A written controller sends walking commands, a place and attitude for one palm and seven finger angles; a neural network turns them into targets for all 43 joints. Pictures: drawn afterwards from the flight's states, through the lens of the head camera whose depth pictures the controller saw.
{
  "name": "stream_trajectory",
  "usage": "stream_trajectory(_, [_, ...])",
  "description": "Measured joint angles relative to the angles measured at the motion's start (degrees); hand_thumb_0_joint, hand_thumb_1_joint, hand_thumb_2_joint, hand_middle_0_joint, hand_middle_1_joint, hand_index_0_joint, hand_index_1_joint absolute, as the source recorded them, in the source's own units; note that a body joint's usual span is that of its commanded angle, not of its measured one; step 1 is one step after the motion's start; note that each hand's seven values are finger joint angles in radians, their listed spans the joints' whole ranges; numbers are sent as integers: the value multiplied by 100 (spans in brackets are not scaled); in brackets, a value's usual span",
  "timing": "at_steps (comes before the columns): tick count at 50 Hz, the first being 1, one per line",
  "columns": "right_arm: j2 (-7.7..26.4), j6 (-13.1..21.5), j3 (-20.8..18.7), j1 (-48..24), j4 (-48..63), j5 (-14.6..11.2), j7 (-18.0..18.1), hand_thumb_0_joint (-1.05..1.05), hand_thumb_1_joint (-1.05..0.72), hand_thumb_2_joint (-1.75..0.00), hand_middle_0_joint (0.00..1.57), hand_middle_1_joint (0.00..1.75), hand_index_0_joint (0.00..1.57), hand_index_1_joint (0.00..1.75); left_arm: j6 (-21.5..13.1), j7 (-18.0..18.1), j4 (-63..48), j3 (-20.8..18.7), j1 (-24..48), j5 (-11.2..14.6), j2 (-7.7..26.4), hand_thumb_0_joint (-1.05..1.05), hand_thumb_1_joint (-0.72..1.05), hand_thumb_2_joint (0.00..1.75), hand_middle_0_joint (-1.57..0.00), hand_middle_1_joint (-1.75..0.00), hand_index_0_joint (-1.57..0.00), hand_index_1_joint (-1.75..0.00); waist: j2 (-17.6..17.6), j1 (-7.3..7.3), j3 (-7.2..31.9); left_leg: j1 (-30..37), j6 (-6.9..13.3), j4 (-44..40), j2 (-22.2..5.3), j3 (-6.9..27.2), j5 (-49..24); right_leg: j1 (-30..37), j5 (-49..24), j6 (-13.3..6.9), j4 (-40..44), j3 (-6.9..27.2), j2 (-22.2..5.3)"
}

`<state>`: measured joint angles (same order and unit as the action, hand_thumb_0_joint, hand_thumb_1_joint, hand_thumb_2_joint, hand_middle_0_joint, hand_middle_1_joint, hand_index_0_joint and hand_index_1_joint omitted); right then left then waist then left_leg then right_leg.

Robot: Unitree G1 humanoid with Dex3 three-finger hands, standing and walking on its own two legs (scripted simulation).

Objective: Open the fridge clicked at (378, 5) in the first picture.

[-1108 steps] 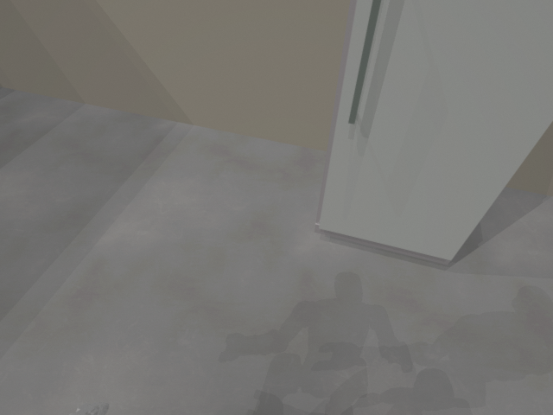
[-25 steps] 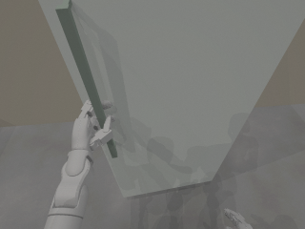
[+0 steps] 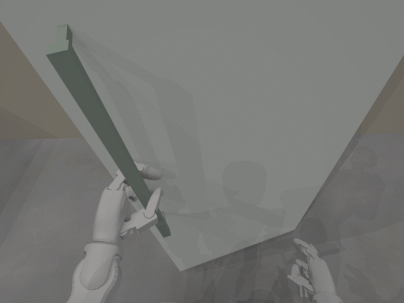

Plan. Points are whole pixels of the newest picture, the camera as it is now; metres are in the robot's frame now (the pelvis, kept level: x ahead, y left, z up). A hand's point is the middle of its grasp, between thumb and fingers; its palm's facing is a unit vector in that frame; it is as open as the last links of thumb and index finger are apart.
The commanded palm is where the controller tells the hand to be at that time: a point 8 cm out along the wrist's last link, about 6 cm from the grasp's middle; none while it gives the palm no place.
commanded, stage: walk backward, drawing the door open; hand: left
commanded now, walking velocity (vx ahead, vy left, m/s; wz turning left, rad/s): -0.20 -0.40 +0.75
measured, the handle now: (136, 173) +0.30 +0.12 +0.14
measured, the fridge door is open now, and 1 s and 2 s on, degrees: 21 55 76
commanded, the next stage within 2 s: stop walking and hold the door back in 1.36 s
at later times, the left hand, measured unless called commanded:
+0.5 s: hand (199, 289) +0.14 +0.01 +0.10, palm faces +0.28 -0.94 -0.18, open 6.0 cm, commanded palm +0.10 +0.05 +0.10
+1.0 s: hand out of the picture +0.05 -0.13 +0.10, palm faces +0.69 -0.68 -0.23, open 6.2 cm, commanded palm -0.01 -0.12 +0.10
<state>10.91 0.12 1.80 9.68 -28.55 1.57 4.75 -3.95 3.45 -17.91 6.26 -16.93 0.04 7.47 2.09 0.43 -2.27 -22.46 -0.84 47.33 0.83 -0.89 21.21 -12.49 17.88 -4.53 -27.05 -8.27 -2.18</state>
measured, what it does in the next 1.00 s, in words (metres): steps to the right, turning left: left foot, then right foot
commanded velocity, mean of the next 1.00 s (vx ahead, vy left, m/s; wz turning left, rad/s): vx -0.18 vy -0.38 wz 0.75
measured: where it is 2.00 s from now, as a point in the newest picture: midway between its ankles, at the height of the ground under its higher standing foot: outside the picture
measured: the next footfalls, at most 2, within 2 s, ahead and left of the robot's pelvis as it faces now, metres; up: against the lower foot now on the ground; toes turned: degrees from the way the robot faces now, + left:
left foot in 0.12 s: +0.05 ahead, +0.10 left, +0.00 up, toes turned +9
right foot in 0.38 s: +0.02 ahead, -0.24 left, +0.00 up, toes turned +15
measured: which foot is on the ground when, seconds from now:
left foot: up 0.00-0.10, down 0.12-0.40, up 0.42-0.60, down 0.62-0.86, up 0.88-1.00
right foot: down 0.00-0.12, up 0.14-0.36, down 0.38-0.60, up 0.62-0.84, down 0.86-1.00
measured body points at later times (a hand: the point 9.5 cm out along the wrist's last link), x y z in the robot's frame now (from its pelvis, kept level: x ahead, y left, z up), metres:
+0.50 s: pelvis -0.08 -0.16 -0.01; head -0.05 -0.17 +0.43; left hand +0.12 +0.06 +0.11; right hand +0.14 -0.33 -0.12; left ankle -0.08 -0.01 -0.69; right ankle -0.02 -0.25 -0.74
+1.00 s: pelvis -0.07 -0.40 -0.02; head -0.01 -0.39 +0.43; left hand +0.01 -0.10 +0.11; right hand +0.21 -0.45 -0.13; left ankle -0.16 -0.30 -0.65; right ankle +0.02 -0.45 -0.74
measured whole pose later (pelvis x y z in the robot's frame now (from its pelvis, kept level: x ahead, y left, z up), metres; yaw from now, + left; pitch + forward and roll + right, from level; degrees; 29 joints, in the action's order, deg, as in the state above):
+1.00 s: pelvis -0.07 -0.40 -0.02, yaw +44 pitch -2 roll +2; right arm 10.1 6.2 -2.5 7.8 -37.9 1.0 5.5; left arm -4.1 3.3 -18.2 1.1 -11.4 -0.8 9.5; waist 1.9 1.6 -8.7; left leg -31.7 -2.4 70.5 -2.3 -2.3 32.1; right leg -17.7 16.7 -2.1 -36.6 -6.5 -4.0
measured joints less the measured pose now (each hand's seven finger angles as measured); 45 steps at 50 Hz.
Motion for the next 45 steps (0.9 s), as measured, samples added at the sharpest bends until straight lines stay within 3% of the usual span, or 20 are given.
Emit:
stream_trajectory(3, [63,36,-49,-57,-205,40,88,1,-90,-89,20,30,20,30,-40,-64,-83,100,127,-86,-148,-1,68,78,-43,-139,-37,-140,34,-15,-203,-278,-11,135,-82,-306,8,-42,55,-52,-238,-247,83])
stream_trajectory(6, [59,96,-47,9,-290,36,133,1,-90,-89,20,30,20,30,-27,-62,-255,227,148,-75,-156,0,68,79,-44,-139,-37,-140,39,-5,-236,86,36,-1002,-198,-569,-1019,-197,295,-112,-799,-455,183])
stream_trajectory(7, [32,157,-59,7,-311,46,129,1,-90,-89,20,30,20,30,-63,-26,-303,237,164,-52,-116,1,68,79,-44,-139,-37,-140,23,-6,-232,246,115,-1267,-227,-557,-928,-432,447,60,-1333,-338,226])
stream_trajectory(9, [-160,205,-96,-76,-451,95,72,1,-91,-89,20,30,20,30,-140,82,-188,194,345,-66,65,0,68,80,-46,-139,-36,-140,-246,109,-411,327,184,-1280,-90,-487,-768,-897,820,424,-2662,256,267])
stream_trajectory(12, [-294,297,-26,-43,-595,144,-15,1,-91,-89,20,30,20,30,-19,120,-11,134,529,-154,213,-1,68,77,-47,-140,-34,-140,-210,317,-493,359,50,-1646,-169,16,-1198,-1382,741,614,-3593,717,466])
stream_trajectory(17, [-349,413,-26,178,-658,35,-100,1,-90,-89,20,30,21,30,179,154,32,164,551,-176,218,0,69,76,-45,-139,-33,-140,52,247,-319,127,-245,-2048,-587,681,-1571,-776,432,570,-1557,878,312])
stream_trajectory(19, [-408,451,-47,241,-650,-26,-87,1,-90,-89,20,30,21,30,218,156,-63,90,494,-139,278,-1,68,77,-45,-138,-32,-140,-34,234,-150,-147,-324,-1963,-592,811,-1385,-295,421,539,-664,840,208])
stream_trajectory(21, [-363,453,-102,99,-710,-65,-69,1,-90,-89,20,30,21,30,210,178,-114,-21,505,-116,234,-1,68,78,-45,-139,-32,-140,47,258,-219,-462,-260,-1543,-643,910,-771,-326,-234,462,-475,627,271])
stream_trajectory(24, [-226,432,-249,28,-904,-80,28,1,-90,-89,20,30,21,30,230,121,-39,-2,504,-146,138,-1,68,78,-45,-139,-32,-140,15,263,-203,-922,-139,523,-387,444,323,-452,-203,289,-677,330,137])
stream_trajectory(26, [-154,455,-290,64,-939,-30,118,1,-90,-89,20,30,21,30,195,33,7,32,488,-175,99,-1,68,78,-44,-138,-33,-140,-88,239,-186,-797,-93,1162,-290,1,623,-458,-200,197,-656,172,35])
stream_trajectory(28, [-102,539,-297,117,-877,0,185,1,-90,-89,20,30,21,30,115,-47,2,72,491,-159,87,0,68,78,-44,-139,-34,-140,-162,280,-179,-387,-82,726,-283,-364,544,-518,-228,121,-663,-68,-36])
stream_trajectory(30, [-49,685,-291,177,-714,18,214,1,-90,-89,20,30,20,30,33,-85,-134,105,495,-116,84,1,67,78,-44,-139,-34,-140,-211,287,-146,218,-30,-485,-314,-567,-94,-810,-136,48,-993,-268,-66])
stream_trajectory(31, [-6,775,-313,203,-590,50,208,1,-90,-89,20,30,20,30,-20,-87,-229,113,525,-100,82,1,67,79,-44,-139,-34,-140,-140,298,-125,425,63,-1024,-385,-469,-309,-1102,23,134,-1444,-279,14])
stream_trajectory(32, [-83,822,-352,123,-600,94,188,1,-90,-90,20,30,20,30,-121,-82,-222,75,652,-135,162,1,67,79,-44,-139,-34,-140,-281,310,-262,367,79,-996,-332,-405,-223,-1355,341,297,-2030,-30,29])
stream_trajectory(34, [-204,806,-341,8,-638,159,114,1,-91,-90,20,30,20,30,-254,-90,-115,-25,828,-193,269,0,67,79,-45,-139,-33,-139,-394,310,-541,310,-18,-962,-347,-164,-348,-1733,774,536,-3103,420,208])
stream_trajectory(36, [-236,813,-293,-34,-693,159,17,1,-91,-89,20,30,20,30,-242,-96,-41,-103,900,-246,311,-1,66,78,-46,-139,-33,-139,-267,285,-690,303,-175,-1206,-512,172,-668,-1984,613,648,-3659,633,333])
stream_trajectory(38, [-201,807,-264,-16,-714,99,-89,1,-90,-89,20,30,20,30,-170,-89,-12,-133,907,-230,278,-1,66,77,-46,-140,-33,-140,-56,190,-747,288,-295,-1476,-722,476,-944,-1896,267,670,-3297,733,292])
stream_trajectory(41, [-192,754,-246,113,-690,-41,-147,1,-90,-89,20,30,21,30,-47,-46,-33,-183,819,-124,257,0,67,78,-45,-139,-32,-140,173,101,-615,74,-361,-1594,-997,818,-1026,-1148,104,681,-1883,750,168])
stream_trajectory(43, [-279,714,-233,193,-694,-116,-142,1,-90,-89,20,30,21,30,45,-9,-153,-305,744,-92,368,-1,67,79,-45,-138,-30,-140,40,61,-384,-289,-342,-1309,-987,906,-600,-545,132,609,-863,732,25])
stream_trajectory(45, [-201,662,-287,-13,-836,-127,-103,1,-90,-89,20,30,21,30,66,42,-162,-438,761,-119,272,-2,67,79,-45,-138,-30,-140,167,70,-484,-766,-234,-138,-932,940,353,-661,-20,503,-1055,507,80])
